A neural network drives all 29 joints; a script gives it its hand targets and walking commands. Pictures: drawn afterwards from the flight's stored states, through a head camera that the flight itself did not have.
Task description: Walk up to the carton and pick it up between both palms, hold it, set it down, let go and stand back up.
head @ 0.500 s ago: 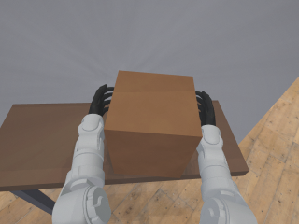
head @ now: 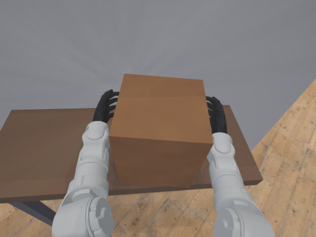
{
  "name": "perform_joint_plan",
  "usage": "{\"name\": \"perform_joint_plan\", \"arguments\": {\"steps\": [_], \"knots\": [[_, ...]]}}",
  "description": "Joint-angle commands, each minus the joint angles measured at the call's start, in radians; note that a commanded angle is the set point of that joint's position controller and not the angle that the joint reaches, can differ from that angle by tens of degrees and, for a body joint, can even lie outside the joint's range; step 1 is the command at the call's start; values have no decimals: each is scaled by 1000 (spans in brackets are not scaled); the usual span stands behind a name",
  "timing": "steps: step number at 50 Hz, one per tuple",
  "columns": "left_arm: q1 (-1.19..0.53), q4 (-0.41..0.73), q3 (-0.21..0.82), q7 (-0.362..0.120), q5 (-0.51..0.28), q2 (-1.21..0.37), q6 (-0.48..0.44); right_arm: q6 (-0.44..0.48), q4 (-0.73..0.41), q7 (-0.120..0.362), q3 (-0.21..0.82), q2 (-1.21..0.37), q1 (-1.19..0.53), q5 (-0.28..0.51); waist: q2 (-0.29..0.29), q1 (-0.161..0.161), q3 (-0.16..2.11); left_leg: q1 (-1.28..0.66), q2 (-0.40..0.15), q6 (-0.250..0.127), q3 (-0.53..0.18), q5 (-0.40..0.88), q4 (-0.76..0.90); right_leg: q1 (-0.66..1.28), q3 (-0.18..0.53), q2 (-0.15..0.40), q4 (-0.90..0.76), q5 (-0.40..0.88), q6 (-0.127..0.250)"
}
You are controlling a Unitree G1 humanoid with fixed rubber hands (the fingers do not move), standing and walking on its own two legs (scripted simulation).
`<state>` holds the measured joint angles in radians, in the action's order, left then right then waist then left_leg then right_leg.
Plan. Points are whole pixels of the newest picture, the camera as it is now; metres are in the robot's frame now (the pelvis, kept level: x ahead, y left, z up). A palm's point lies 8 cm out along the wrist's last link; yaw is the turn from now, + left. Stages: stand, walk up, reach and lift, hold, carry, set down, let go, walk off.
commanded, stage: set down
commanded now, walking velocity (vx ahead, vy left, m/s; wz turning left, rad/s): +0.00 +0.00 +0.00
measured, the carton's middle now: (158, 134) +0.39 -0.01 +0.03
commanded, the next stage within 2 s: none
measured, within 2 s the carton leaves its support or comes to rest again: neither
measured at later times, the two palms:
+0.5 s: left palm (85, 119) +0.42 +0.19 +0.06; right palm (230, 124) +0.39 -0.21 +0.07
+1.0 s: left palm (82, 83) +0.43 +0.17 +0.17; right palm (242, 95) +0.41 -0.21 +0.16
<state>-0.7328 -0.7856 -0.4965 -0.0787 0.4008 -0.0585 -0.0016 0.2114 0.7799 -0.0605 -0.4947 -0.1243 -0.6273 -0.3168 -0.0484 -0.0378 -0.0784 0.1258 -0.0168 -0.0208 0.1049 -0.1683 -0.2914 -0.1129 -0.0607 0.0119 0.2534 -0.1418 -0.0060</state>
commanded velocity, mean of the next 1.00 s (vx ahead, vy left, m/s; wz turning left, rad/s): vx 0.00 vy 0.00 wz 0.00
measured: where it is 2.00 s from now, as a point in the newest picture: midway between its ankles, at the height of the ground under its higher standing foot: outside the picture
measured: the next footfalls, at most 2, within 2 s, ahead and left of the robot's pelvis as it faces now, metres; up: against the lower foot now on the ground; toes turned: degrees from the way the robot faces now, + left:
none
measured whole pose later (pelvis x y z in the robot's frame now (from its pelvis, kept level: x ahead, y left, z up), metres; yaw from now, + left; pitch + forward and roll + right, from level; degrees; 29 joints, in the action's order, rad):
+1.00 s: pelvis -0.03 -0.02 -0.01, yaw +0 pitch +10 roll -1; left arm -1.14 -1.21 0.09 0.03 -0.31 0.38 0.16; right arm -0.18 1.08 -0.15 0.02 0.25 -1.04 0.34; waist -0.02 -0.05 0.16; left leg 0.44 -0.04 0.01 0.05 -0.16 -0.43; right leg -0.43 -0.06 -0.02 0.39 -0.14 0.03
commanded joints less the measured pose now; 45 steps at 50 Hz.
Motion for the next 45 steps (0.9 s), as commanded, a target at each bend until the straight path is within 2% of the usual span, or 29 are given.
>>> {"name": "perform_joint_plan", "arguments": {"steps": [1,4,8,9,13,15,17,21,22,25,30,32,33,34,37,41,42,43,45], "knots": [[-337,-15,166,56,-97,112,-42,-16,76,1,197,94,-284,101,53,9,344,-73,-2,32,11,246,-13,29,-19,-39,19,212,-35],[-444,-77,244,121,-218,187,-104,4,112,-48,274,148,-394,250,99,16,490,0,-3,39,1,238,-73,-19,12,-39,56,247,-14],[-539,-234,314,166,-349,289,-210,41,125,-82,349,234,-505,367,88,23,750,84,-6,49,-23,270,-161,-42,28,-38,142,364,-2],[-527,-272,335,169,-370,301,-231,50,137,-89,373,254,-503,390,91,16,799,75,-7,58,-29,311,-189,-57,25,-42,162,405,0],[-542,-412,399,157,-470,364,-283,69,240,-111,445,350,-523,494,90,-4,869,66,-5,82,-60,425,-273,-145,22,-53,207,465,6],[-561,-448,434,147,-516,380,-294,76,280,-113,477,388,-548,543,91,-12,859,50,-11,94,-73,462,-300,-210,15,-57,216,454,10],[-580,-476,473,140,-555,393,-297,76,342,-105,497,437,-566,586,103,-27,838,18,-12,105,-78,470,-315,-288,7,-62,211,391,17],[-618,-495,540,121,-624,427,-295,65,404,-82,556,496,-600,678,132,-37,795,-4,-13,108,-85,458,-327,-373,2,-64,201,306,22],[-613,-503,553,116,-636,431,-288,59,406,-73,575,507,-611,699,130,-31,773,-2,-13,105,-87,455,-325,-375,2,-64,200,301,25],[-649,-429,589,103,-681,454,-269,33,362,-46,612,532,-636,758,149,-28,794,-17,-11,104,-90,431,-314,-396,-1,-60,194,245,27],[-711,-294,600,91,-728,524,-192,-58,194,-15,632,561,-697,798,119,-8,849,33,3,72,-78,325,-275,-330,11,-50,189,209,13],[-740,-320,616,85,-750,536,-147,-110,197,-12,632,548,-727,795,93,-10,786,97,7,49,-81,206,-236,-325,21,-37,171,129,11],[-746,-334,607,83,-753,547,-127,-134,188,-12,635,545,-742,794,75,8,770,121,6,37,-82,159,-217,-324,28,-32,167,89,12],[-757,-324,615,83,-764,555,-110,-152,176,-16,626,541,-751,785,58,2,773,131,7,28,-83,141,-212,-306,32,-27,165,91,8],[-779,-303,598,81,-749,576,-59,-201,156,-41,587,544,-764,750,56,-13,809,131,16,23,-79,135,-191,-236,42,-19,157,141,5],[-781,-335,561,72,-722,611,27,-271,157,-84,558,523,-784,723,45,-13,728,142,26,15,-76,93,-150,-155,58,-14,123,141,-3],[-859,-335,581,94,-714,580,51,-294,193,-73,509,568,-851,705,116,3,716,142,17,31,-78,-1,-106,-231,33,-33,122,-22,12],[-849,-334,595,110,-728,571,76,-315,191,-71,497,560,-853,686,97,-7,679,115,11,28,-82,-24,-110,-259,24,-38,107,-67,17],[-846,-329,600,119,-739,550,110,-347,161,-77,475,551,-860,650,78,-21,695,69,2,23,-87,5,-114,-253,22,-41,94,-30,14]]}}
